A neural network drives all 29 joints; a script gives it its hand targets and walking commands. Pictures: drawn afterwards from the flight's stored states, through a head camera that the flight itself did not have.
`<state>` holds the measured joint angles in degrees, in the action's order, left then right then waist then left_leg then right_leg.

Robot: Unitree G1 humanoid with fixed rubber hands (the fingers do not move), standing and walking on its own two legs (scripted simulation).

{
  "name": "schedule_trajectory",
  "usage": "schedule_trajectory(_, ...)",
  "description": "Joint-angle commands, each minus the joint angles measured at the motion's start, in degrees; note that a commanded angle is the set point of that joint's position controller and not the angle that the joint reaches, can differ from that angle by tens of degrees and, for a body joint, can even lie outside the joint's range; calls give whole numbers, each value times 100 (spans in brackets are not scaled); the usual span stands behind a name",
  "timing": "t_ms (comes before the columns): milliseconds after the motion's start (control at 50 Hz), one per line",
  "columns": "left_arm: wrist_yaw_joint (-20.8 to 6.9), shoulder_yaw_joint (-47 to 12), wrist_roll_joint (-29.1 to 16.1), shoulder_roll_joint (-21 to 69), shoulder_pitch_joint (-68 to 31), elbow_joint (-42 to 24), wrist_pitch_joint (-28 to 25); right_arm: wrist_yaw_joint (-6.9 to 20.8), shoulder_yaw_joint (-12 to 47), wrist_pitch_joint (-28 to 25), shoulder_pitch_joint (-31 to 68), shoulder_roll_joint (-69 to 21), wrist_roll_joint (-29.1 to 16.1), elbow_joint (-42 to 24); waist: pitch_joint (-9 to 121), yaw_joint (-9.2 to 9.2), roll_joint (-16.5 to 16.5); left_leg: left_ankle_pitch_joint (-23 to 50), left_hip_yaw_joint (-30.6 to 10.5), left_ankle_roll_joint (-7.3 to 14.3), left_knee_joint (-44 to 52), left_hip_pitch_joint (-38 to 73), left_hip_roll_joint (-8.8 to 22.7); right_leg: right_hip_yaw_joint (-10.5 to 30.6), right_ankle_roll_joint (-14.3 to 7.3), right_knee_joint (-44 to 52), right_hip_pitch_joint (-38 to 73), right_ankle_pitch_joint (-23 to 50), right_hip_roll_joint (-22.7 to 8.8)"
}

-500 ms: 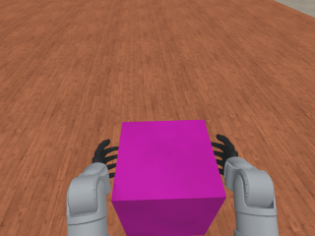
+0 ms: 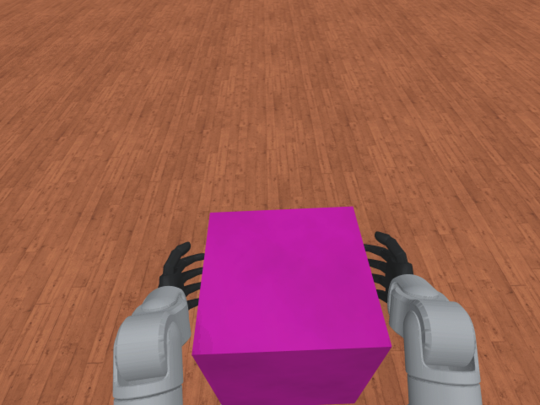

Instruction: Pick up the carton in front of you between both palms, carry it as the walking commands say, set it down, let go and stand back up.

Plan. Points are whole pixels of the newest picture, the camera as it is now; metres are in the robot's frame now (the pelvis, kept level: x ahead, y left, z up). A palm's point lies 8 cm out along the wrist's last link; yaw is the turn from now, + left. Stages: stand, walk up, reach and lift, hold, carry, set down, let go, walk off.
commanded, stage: carry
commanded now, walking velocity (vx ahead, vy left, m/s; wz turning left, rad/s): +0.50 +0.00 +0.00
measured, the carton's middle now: (285, 312) +0.27 +0.00 +0.00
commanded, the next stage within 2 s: none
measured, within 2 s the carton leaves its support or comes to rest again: neither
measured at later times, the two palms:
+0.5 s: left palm (194, 140) +0.60 +0.17 +0.09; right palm (342, 134) +0.59 -0.13 +0.09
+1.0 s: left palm (221, 77) +0.91 +0.14 +0.08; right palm (331, 72) +0.90 -0.16 +0.07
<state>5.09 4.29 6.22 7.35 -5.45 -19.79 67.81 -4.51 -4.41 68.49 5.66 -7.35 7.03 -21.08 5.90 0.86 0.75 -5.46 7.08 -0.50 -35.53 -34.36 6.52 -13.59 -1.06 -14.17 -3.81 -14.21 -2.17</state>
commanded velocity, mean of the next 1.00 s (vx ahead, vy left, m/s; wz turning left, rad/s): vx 0.34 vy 0.00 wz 0.00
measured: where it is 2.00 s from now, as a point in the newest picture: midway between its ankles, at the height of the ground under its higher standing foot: (284, 295)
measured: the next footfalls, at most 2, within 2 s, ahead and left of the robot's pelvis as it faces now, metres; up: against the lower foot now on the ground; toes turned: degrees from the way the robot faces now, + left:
left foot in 0.12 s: +0.27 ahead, +0.13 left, +0.00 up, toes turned +11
right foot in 0.62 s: +0.60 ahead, -0.10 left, +0.00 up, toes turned -13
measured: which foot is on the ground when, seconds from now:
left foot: up 0.00-0.10, down 0.12-0.64, up 0.66-1.00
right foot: down 0.00-0.12, up 0.14-0.60, down 0.62-1.00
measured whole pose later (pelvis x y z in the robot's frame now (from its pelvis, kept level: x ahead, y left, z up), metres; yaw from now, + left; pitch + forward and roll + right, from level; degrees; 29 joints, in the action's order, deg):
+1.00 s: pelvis +0.65 +0.00 -0.01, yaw +0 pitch +3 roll +0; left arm 5.0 4.3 5.8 7.4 -5.7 -22.7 67.0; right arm -4.9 -4.2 67.5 5.8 -7.3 6.3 -24.0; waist 2.0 -0.2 1.2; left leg 0.5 9.7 -0.8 -27.2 -27.3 3.2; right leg -12.6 -0.4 -21.6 -5.1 -18.6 -2.6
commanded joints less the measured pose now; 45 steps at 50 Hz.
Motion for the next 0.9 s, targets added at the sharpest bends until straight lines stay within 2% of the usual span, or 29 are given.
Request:
schedule_trajectory(0,-1524,-4006,-2406,5014,-2780,-735,41,1323,4078,-7,2678,-5120,-2344,-520,877,26,-862,440,321,75,545,223,-189,606,-510,371,826,1695,-1266)
schedule_trajectory(60,-1474,-3908,-2283,4751,-2725,-578,208,1355,3947,175,2660,-4834,-2365,-409,750,5,-880,140,588,179,905,855,-308,391,-346,-257,864,2231,-1224)
schedule_trajectory(80,-1463,-3893,-2269,4678,-2756,-537,260,1368,3886,224,2614,-4767,-2354,-314,916,-76,-701,-46,855,191,1141,1640,-536,97,-213,-992,628,2551,-1029)
schedule_trajectory(100,-1448,-3887,-2265,4605,-2773,-502,308,1383,3810,265,2571,-4703,-2345,-192,1289,-158,-456,-302,765,230,1008,2912,-510,-70,-46,-1939,-51,2509,-825)
schedule_trajectory(120,-1439,-3901,-2274,4529,-2905,-538,371,1404,3712,286,2568,-4608,-2286,-69,1581,-278,515,-1102,-1144,550,1508,4009,708,-60,244,-3435,-1357,1342,-449)
schedule_trajectory(140,-1436,-3963,-2309,4612,-3088,-598,432,1424,3666,262,2617,-4653,-2245,125,1839,-252,1911,-1005,-3315,1292,2069,5146,1798,296,395,-4880,-3072,-997,209)
schedule_trajectory(160,-1455,-3960,-2326,4719,-3126,-454,429,1428,3667,253,2558,-4813,-2320,153,1763,-244,1625,-170,-3418,1403,2171,5078,1859,978,241,-5611,-3634,-1442,40)
schedule_trajectory(180,-1479,-3955,-2360,4901,-3230,-409,386,1435,3702,222,2702,-5011,-2361,83,1731,-252,1192,520,-2806,1304,1988,4864,1670,1182,94,-5856,-3746,-1335,-175)
schedule_trajectory(200,-1496,-3980,-2399,5092,-3308,-418,330,1444,3764,179,2833,-5213,-2401,-1,1755,-236,567,628,-2384,1125,1921,4585,1573,1313,15,-5721,-3752,-1029,-404)
schedule_trajectory(220,-1503,-4015,-2424,5240,-3372,-438,273,1453,3832,131,3023,-5402,-2466,-117,1687,-200,265,631,-1957,946,2047,4150,1476,1366,-8,-5357,-3555,-681,-546)
schedule_trajectory(240,-1495,-4047,-2421,5328,-3431,-492,219,1463,3887,86,3188,-5516,-2515,-204,1717,-167,304,277,-1605,810,2212,3906,1385,1351,2,-5034,-3349,-423,-602)
schedule_trajectory(260,-1481,-4073,-2444,5473,-3479,-513,180,1466,3919,57,3281,-5558,-2552,-282,1689,-166,422,-3,-1365,788,2360,3751,1305,1234,22,-4782,-3233,-232,-562)
schedule_trajectory(320,-1397,-4084,-2403,5469,-3440,-722,94,1485,3988,34,3307,-5482,-2659,-563,1464,-173,566,-399,-876,898,2724,3693,1181,997,144,-3861,-3358,221,-563)
schedule_trajectory(360,-1345,-4045,-2337,5360,-3262,-746,120,1480,3967,71,3172,-5338,-2649,-605,1298,-179,505,36,-594,922,2751,3857,1063,822,209,-3136,-3484,552,-529)
schedule_trajectory(400,-1331,-3995,-2246,5238,-2962,-621,178,1477,3909,124,2880,-5180,-2558,-471,1146,-186,535,688,-285,839,2658,3971,911,616,221,-2496,-3391,886,-419)
schedule_trajectory(500,-1429,-3993,-2239,5120,-2824,-344,252,1487,3798,165,2565,-5060,-2325,-75,626,-202,765,1614,160,633,2437,4152,744,202,47,-1557,-3048,1382,-188)
schedule_trajectory(540,-1468,-3993,-2298,5121,-2940,-332,255,1485,3817,153,2625,-5082,-2311,-44,593,-181,879,2176,306,515,2085,4158,749,86,-62,-1340,-2518,1288,-101)
schedule_trajectory(560,-1483,-3982,-2314,5126,-2943,-301,249,1485,3832,149,2688,-5086,-2317,-52,729,-137,890,2611,451,432,1618,4083,705,-98,-87,-1239,-1952,1101,63)
schedule_trajectory(580,-1498,-3957,-2312,5151,-2902,-233,236,1484,3850,150,2730,-5083,-2322,-51,981,-50,714,2819,733,281,762,3755,516,-373,-93,-1013,-974,876,321)
schedule_trajectory(600,-1516,-3911,-2312,5159,-2827,-154,219,1478,3864,147,2773,-5040,-2318,-60,1405,68,358,2025,709,111,-352,2898,351,96,-104,-1061,347,515,-27)
schedule_trajectory(620,-1538,-3820,-2226,5077,-2820,-24,169,1473,3947,171,2882,-5101,-2347,-128,1998,94,-966,524,544,-178,-2207,1210,-148,2728,-823,-650,1817,-424,-1687)
schedule_trajectory(640,-1548,-3870,-2243,5244,-2694,100,95,1484,3972,152,2925,-5100,-2354,-193,2079,100,-2017,-2108,31,-207,-3397,-110,-781,4418,-1323,135,2318,324,-2338)
schedule_trajectory(660,-1562,-3884,-2313,5365,-2759,-22,46,1488,4034,89,2988,-5294,-2376,-68,1928,74,-1518,-2165,-558,-12,-4049,-459,-443,3777,-1291,-42,2183,1308,-2271)
schedule_trajectory(680,-1566,-3917,-2359,5573,-2794,-62,-22,1498,4060,7,2989,-5447,-2403,-81,1959,60,-989,-1998,-689,119,-4081,-477,-208,3198,-1153,-233,1868,1890,-2090)
schedule_trajectory(700,-1569,-3969,-2382,5728,-2925,-191,-86,1502,4101,-68,3001,-5610,-2432,-77,1783,25,-427,-1658,-723,157,-3676,-347,13,2614,-908,-255,1388,2437,-1974)
schedule_trajectory(720,-1574,-4009,-2411,5816,-3022,-282,-134,1493,4125,-135,2961,-5745,-2455,-76,1710,1,-365,-1397,-723,139,-3136,-116,120,2138,-698,-144,1047,2583,-1831)
schedule_trajectory(740,-1585,-4039,-2450,5860,-3016,-360,-180,1475,4157,-197,2922,-5836,-2451,-123,1725,-8,-507,-1285,-586,110,-2694,129,91,1730,-570,-85,896,2782,-1724)
schedule_trajectory(820,-1654,-4105,-2514,5757,-2691,-578,-268,1362,4230,-372,2465,-5894,-2299,-202,1648,-41,-847,-1028,-69,-31,-1126,447,-224,776,-585,-167,780,3793,-1404)
schedule_trajectory(880,-1656,-4094,-2478,5521,-2485,-719,-264,1305,4279,-372,2420,-5692,-2305,-500,1538,-26,-1078,-246,205,-29,-72,806,-407,330,-489,-346,704,4282,-1216)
